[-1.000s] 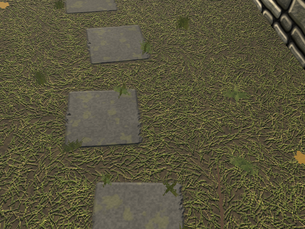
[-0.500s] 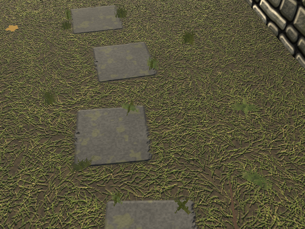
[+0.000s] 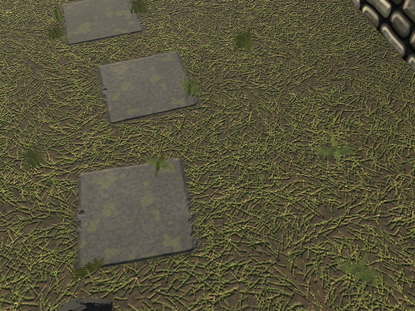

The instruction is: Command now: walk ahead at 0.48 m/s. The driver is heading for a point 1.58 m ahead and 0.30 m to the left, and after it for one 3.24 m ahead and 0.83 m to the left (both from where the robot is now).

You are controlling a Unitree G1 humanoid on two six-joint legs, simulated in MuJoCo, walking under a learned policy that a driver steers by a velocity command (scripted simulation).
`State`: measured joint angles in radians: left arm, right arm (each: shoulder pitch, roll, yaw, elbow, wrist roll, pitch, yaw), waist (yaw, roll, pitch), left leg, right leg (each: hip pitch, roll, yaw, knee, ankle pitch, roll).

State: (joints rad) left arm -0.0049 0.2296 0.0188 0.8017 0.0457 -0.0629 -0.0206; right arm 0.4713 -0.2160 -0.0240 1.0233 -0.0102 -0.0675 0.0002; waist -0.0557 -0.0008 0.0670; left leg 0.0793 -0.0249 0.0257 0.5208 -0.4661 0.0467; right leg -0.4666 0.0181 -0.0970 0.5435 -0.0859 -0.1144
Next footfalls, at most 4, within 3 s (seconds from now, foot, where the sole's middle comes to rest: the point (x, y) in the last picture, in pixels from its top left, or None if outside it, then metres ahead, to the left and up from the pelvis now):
0.54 left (182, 302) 0.47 0.09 -0.75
0.98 right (240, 276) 0.55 -0.09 -0.75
1.70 right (228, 212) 0.78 -0.08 -0.75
2.02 left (173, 230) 0.72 0.12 -0.75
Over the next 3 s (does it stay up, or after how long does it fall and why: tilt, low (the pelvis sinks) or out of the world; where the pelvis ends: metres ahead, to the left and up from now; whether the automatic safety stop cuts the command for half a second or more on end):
stays up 0.97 -0.01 0.00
